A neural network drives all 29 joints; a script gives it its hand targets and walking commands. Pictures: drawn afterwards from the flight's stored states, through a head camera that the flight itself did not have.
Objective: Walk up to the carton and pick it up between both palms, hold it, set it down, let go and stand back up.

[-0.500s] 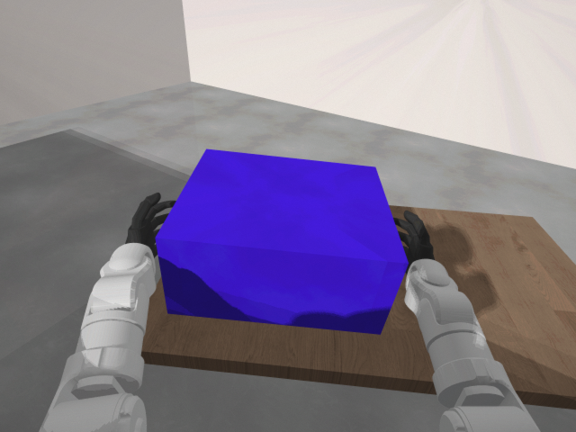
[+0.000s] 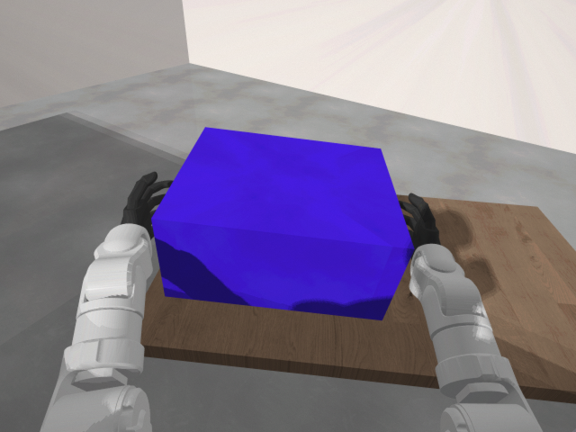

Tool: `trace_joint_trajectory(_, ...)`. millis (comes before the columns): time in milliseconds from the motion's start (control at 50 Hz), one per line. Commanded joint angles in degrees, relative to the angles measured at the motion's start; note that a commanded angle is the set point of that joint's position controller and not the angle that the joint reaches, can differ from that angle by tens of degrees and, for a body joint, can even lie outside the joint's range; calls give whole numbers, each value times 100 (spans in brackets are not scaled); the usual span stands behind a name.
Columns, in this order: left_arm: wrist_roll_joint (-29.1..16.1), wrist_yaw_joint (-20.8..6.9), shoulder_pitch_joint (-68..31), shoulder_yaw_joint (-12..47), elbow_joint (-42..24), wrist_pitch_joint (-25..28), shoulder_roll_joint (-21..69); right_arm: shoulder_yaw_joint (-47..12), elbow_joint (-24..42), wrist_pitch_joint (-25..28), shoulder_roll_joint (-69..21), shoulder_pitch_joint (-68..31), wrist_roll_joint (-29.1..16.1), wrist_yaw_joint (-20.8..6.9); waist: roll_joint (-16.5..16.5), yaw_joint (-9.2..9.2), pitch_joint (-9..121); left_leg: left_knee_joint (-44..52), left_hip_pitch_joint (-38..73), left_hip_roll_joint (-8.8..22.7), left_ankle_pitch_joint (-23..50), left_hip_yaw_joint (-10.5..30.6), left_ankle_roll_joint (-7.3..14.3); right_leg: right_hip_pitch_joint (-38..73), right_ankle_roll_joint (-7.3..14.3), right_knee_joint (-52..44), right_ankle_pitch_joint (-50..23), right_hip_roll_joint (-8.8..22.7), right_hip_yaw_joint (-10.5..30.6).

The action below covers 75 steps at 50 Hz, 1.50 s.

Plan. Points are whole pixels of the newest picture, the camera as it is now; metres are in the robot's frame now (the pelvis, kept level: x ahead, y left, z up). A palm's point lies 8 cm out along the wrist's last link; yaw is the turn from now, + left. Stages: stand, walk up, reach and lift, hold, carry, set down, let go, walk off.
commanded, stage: reach and lift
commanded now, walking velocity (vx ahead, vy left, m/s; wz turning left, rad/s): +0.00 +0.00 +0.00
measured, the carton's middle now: (284, 214) +0.43 +0.00 +0.15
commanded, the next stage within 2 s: hold in 0.24 s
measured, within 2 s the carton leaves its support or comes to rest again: neither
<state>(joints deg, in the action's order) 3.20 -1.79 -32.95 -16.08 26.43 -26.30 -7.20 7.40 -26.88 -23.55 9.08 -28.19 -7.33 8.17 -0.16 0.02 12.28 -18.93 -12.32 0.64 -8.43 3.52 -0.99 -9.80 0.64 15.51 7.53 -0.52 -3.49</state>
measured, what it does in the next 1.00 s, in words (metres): stands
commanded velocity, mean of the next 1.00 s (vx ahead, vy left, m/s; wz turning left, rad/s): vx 0.00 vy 0.00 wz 0.00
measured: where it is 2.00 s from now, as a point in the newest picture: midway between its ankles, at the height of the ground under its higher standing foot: outside the picture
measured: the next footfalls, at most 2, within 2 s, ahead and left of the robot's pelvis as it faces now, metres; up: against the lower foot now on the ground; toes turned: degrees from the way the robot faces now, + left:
none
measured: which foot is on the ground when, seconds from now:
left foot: down 0.00-1.00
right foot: down 0.00-1.00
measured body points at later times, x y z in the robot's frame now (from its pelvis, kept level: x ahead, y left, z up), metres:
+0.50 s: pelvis -0.01 +0.00 +0.00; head -0.09 +0.01 +0.44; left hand +0.34 +0.22 +0.18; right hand +0.34 -0.19 +0.17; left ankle +0.01 +0.13 -0.75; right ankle +0.00 -0.11 -0.75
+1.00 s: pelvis -0.01 +0.00 +0.00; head -0.09 +0.01 +0.44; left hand +0.34 +0.22 +0.19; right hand +0.35 -0.19 +0.18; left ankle +0.01 +0.13 -0.75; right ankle +0.00 -0.11 -0.75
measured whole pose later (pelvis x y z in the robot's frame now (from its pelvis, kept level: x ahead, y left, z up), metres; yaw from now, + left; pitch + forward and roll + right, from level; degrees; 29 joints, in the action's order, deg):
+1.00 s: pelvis -0.01 +0.00 +0.00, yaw +0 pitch +0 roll -1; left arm 6.8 -2.5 -32.4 -17.3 18.4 -35.6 -5.8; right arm 7.4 -23.5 -30.2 9.8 -29.9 -7.3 7.3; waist -0.4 0.0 12.0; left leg -19.0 -11.5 0.6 -7.5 3.5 -1.0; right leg -8.6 0.5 14.9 6.2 -0.5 -3.5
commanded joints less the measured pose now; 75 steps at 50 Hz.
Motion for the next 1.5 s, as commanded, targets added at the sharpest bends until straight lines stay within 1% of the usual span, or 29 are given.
trace_joint_trajectory(0, -669, -1214, -3032, 2295, -2215, -131, 3176, -2440, 3171, 463, -2948, -5081, -907, -689, -682, 589, 1740, 103, 946, -553, 1973, -263, 48, 2254, -408, 61, -3028, -59, 437)
trace_joint_trajectory(20, -795, -1176, -3066, 2611, -2684, -146, 3202, -2433, 3362, 463, -2805, -4783, -1023, -633, -330, 692, 2214, -8, 1056, -552, 2285, -255, -91, 2340, -334, 173, -3343, -115, 429)
trace_joint_trajectory(60, -478, -1229, -3305, 1939, -1921, -264, 2861, -2212, 2532, 211, -2766, -4932, -824, -726, -438, 490, 1224, 246, 716, -557, 1497, -241, 55, 1967, -362, 3, -2309, -26, 401)
trace_joint_trajectory(100, -484, -1205, -3386, 2239, -2540, -323, 2995, -2247, 2468, 185, -2780, -4755, -876, -768, -98, 547, 1411, 237, 849, -526, 1618, -241, -59, 1944, -298, 10, -2093, -69, 333)
trace_joint_trajectory(140, -606, -1220, -3449, 2268, -2292, -332, 3042, -2193, 2748, 235, -2762, -5120, -788, -813, -392, 594, 1460, 236, 897, -502, 1569, -203, -13, 1860, -289, -21, -2104, -91, 304)
trace_joint_trajectory(160, -612, -1215, -3546, 2481, -2478, -349, 3159, -2078, 2645, 185, -2720, -4876, -805, -798, -7, 792, 1357, 204, 932, -454, 1688, -192, -121, 1847, -182, 42, -2200, -116, 319)
trace_joint_trajectory(180, -714, -1182, -3676, 2669, -2609, -355, 3254, -2105, 2765, 208, -2726, -5115, -879, -822, 14, 697, 1279, 253, 777, -467, 1480, -160, -151, 1657, -200, -7, -1780, -133, 281)
trace_joint_trajectory(240, -576, -1150, -3517, 2393, -2269, -449, 3248, -2344, 2826, 200, -2857, -5496, -924, -909, -272, 426, 1419, 291, 856, -431, 1435, -176, -71, 1670, -163, -116, -1452, -173, 309)
trace_joint_trajectory(280, -699, -1144, -3713, 2691, -2466, -476, 3274, -2191, 2838, 180, -2793, -5400, -930, -864, -35, 687, 1690, 189, 877, -429, 1497, -193, -114, 1744, -132, -36, -1715, -140, 318)
trace_joint_trajectory(340, -488, -1183, -3627, 2297, -1958, -531, 3267, -2123, 2322, 105, -2824, -5656, -917, -954, -198, 506, 1055, 405, 694, -427, 1028, -202, -4, 1493, -169, -142, -1048, -120, 264)
trace_joint_trajectory(380, -601, -1127, -3569, 2621, -2365, -628, 3373, -2130, 2711, 124, -2733, -5600, -980, -963, -78, 514, 1257, 329, 676, -387, 1128, -196, -82, 1559, -113, -125, -1092, -150, 320)
trace_joint_trajectory(400, -565, -1177, -3888, 2415, -2334, -616, 3205, -1955, 2203, 56, -2702, -5401, -862, -933, -48, 646, 1102, 386, 643, -433, 1014, -210, -99, 1588, -117, -162, -1065, -99, 294)
trace_joint_trajectory(420, -464, -1183, -3705, 2327, -2313, -619, 3201, -2216, 2702, 89, -2902, -5690, -976, -951, -273, 410, 1305, 415, 737, -429, 945, -263, -10, 1600, -158, -198, -1018, -85, 290)
trace_joint_trajectory(460, -731, -1088, -3827, 2653, -2898, -529, 3349, -2380, 3242, 162, -3018, -5726, -1099, -954, -197, 539, 2047, 258, 846, -428, 1385, -244, -10, 1934, -225, 22, -1656, -105, 321)
trace_joint_trajectory(480, -687, -1082, -3939, 2449, -2239, -586, 3139, -2135, 3007, 63, -2824, -5952, -897, -963, -400, 520, 1437, 387, 592, -444, 807, -199, 39, 1644, -197, -139, -1129, -99, 340)
trace_joint_trajectory(540, -654, -1036, -4244, 2573, -2413, -627, 3332, -2138, 2682, 57, -2908, -5957, -978, -996, -77, 497, 1444, 423, 500, -428, 672, -235, -33, 1521, -116, -121, -667, -109, 295)
trace_joint_trajectory(660, -452, -1145, -4038, 2187, -1881, -763, 3215, -1876, 2239, -48, -2929, -6045, -785, -1115, -305, 501, 961, 602, 224, -380, -4, -256, 94, 1375, -110, -282, 170, -63, 283)
trace_joint_trajectory(780, -546, -1163, -3970, 2304, -2248, -762, 3173, -1849, 2341, -68, -2936, -5853, -864, -1109, -356, 534, 1190, 532, 404, -387, 422, -255, 83, 1619, -92, -261, -417, -55, 334)
trace_joint_trajectory(800, -497, -1102, -4015, 2243, -2447, -725, 3222, -2153, 2585, -46, -3100, -5847, -1008, -1116, -498, 309, 1416, 425, 509, -429, 700, -260, 92, 1739, -162, -146, -697, -82, 333)
trace_joint_trajectory(840, -551, -1124, -4066, 2331, -2374, -802, 3141, -1956, 2652, -74, -2801, -5789, -968, -1057, -301, 559, 1268, 426, 490, -478, 583, -221, 37, 1650, -142, -210, -608, -67, 342)
trace_joint_trajectory(900, -599, -1101, -3997, 2523, -2945, -756, 3318, -2143, 2753, -39, -2951, -5666, -1078, -1061, -232, 477, 1739, 299, 684, -448, 1295, -236, -25, 1901, -162, -37, -1324, -114, 293)
trace_joint_trajectory(1060, -352, -1143, -3896, 2196, -2165, -900, 3120, -1878, 2502, -134, -2733, -6020, -909, -1095, -309, 443, 1188, 453, 491, -423, 513, -246, 57, 1526, -101, -202, -475, -72, 268)
trace_joint_trajectory(1120, -511, -1167, -3880, 2286, -2575, -837, 3167, -2062, 2702, -116, -2958, -5749, -1020, -1070, -408, 454, 1479, 336, 589, -453, 899, -226, 33, 1807, -144, -106, -1017, -74, 328)
trace_joint_trajectory(1160, -512, -1126, -4063, 2511, -2715, -807, 3289, -2073, 2696, -64, -2916, -5853, -1101, -1066, -70, 404, 1446, 351, 647, -413, 1023, -191, -51, 1667, -88, -59, -998, -158, 287)
trace_joint_trajectory(1180, -596, -1089, -4244, 2448, -2392, -803, 3250, -2011, 2764, -70, -2825, -6219, -1062, -1098, -301, 379, 1399, 360, 593, -429, 707, -178, 10, 1488, -84, -156, -668, -160, 269)
trace_joint_trajectory(1220, -496, -1135, -3913, 2383, -2525, -863, 3208, -1885, 2572, -118, -2746, -5597, -1003, -1065, -139, 583, 1427, 314, 671, -442, 992, -209, -41, 1749, -97, -101, -1178, -89, 295)
trace_joint_trajectory(1340, -545, -1157, -3914, 2382, -2830, -778, 3089, -2363, 3317, -23, -2992, -5980, -1207, -1007, -428, 311, 1632, 281, 772, -452, 1298, -243, 32, 1777, -198, -43, -1527, -122, 286)
trace_joint_trajectory(1440, -357, -1189, -3884, 2121, -2103, -856, 3095, -1930, 2592, -121, -2824, -5991, -935, -1049, -433, 356, 1069, 456, 580, -399, 555, -195, 47, 1515, -85, -224, -616, -104, 270)
trace_joint_trajectory(1480, -351, -1190, -3698, 2303, -2461, -881, 3194, -2049, 2485, -134, -2805, -5708, -1062, -1075, -152, 430, 1071, 388, 606, -416, 856, -201, 15, 1601, -102, -139, -970, -110, 318)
